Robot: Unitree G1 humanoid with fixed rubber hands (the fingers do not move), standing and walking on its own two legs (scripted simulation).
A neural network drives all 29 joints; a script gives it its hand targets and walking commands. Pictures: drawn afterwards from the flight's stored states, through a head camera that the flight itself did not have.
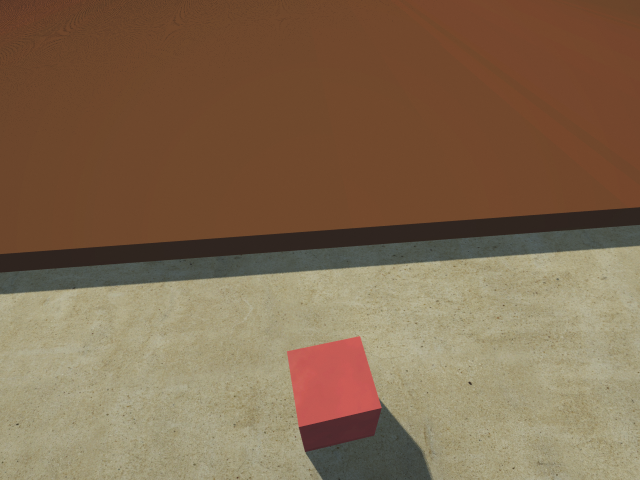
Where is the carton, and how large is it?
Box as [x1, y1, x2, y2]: [287, 336, 381, 451]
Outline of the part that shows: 359,336 287,351 298,424 305,451 374,434 381,407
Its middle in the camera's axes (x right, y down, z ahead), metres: +0.03 +0.45 +1.10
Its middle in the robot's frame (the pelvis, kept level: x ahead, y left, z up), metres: +0.44 +0.03 -0.65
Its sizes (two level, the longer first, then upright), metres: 0.210 0.200 0.250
